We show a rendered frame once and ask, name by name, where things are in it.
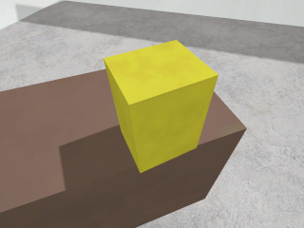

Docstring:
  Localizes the pedestal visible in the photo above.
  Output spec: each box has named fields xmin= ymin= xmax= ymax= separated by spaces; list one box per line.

xmin=0 ymin=69 xmax=247 ymax=228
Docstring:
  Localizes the carton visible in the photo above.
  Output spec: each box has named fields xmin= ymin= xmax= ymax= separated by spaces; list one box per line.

xmin=104 ymin=40 xmax=219 ymax=173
